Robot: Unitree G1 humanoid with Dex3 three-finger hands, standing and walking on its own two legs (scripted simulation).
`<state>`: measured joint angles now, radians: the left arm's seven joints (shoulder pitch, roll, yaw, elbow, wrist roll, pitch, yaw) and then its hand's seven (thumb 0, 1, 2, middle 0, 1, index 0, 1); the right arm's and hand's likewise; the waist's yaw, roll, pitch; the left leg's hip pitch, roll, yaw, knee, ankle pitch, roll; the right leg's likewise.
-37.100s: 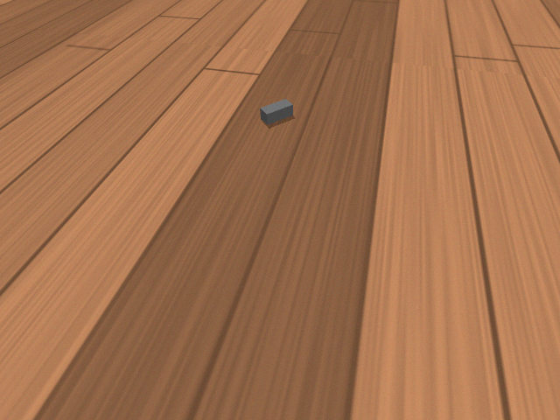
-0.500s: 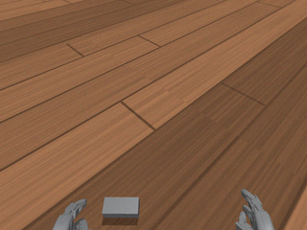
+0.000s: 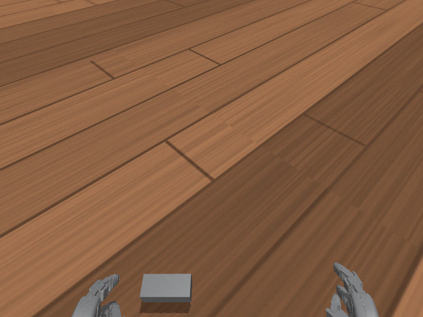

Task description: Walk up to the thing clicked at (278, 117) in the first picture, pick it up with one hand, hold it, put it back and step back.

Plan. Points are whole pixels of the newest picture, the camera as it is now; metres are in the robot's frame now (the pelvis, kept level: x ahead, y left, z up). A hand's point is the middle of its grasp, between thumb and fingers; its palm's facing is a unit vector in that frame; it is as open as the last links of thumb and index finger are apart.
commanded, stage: home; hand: left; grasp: from above
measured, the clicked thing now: (167, 288) +0.40 +0.20 -0.68
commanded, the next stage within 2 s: stand in 0.42 s
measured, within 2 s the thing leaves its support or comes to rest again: neither
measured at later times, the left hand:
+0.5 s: hand out of the picture +0.16 +0.18 -0.05, palm faces +0.04 -0.98 -0.19, open 7.4 cm
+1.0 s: hand out of the picture +0.06 +0.23 -0.11, palm faces +0.02 -0.95 -0.31, open 7.4 cm
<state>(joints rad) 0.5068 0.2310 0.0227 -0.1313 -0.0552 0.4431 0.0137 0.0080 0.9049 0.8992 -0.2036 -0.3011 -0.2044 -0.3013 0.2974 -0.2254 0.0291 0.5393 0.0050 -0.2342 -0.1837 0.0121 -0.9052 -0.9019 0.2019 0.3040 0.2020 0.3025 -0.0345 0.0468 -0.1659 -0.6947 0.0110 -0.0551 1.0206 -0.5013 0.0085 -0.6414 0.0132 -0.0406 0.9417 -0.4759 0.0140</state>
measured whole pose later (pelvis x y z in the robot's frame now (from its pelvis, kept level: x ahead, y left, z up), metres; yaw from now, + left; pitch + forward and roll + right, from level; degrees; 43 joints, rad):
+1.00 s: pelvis -0.01 +0.01 +0.05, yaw -1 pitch -3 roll +0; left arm 0.23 0.27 0.04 0.93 0.03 0.03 0.03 0.01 0.90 0.90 -0.21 -0.30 -0.21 -0.30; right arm 0.20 -0.28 -0.05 0.98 -0.05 -0.01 -0.03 0.01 -0.91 -0.90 0.20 0.30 0.20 0.30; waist 0.02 -0.01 0.04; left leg -0.24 -0.02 0.01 0.58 -0.29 0.03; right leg -0.23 -0.03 0.02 0.57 -0.29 0.03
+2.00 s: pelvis -0.01 +0.00 +0.07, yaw -2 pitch -4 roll +0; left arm 0.13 0.29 0.02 1.13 0.02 0.00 0.01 0.00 0.90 0.90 -0.21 -0.30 -0.21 -0.30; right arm 0.13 -0.31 -0.02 1.14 -0.02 -0.01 -0.01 0.00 -0.91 -0.90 0.20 0.30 0.20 0.30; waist 0.00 0.01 0.06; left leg -0.11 -0.01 0.01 0.35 -0.17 0.01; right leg -0.11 -0.01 0.03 0.35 -0.18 0.02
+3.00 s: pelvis +0.00 -0.01 +0.07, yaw -3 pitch -3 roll +0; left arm 0.12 0.33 0.00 1.13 0.01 -0.01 0.00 0.00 0.90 0.90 -0.21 -0.30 -0.21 -0.30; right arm 0.12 -0.33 -0.02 1.16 -0.02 -0.01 0.00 0.00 -0.91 -0.90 0.20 0.30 0.20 0.30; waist 0.00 0.01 0.06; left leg -0.09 0.01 0.02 0.31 -0.17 0.00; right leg -0.11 0.00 0.03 0.33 -0.17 0.01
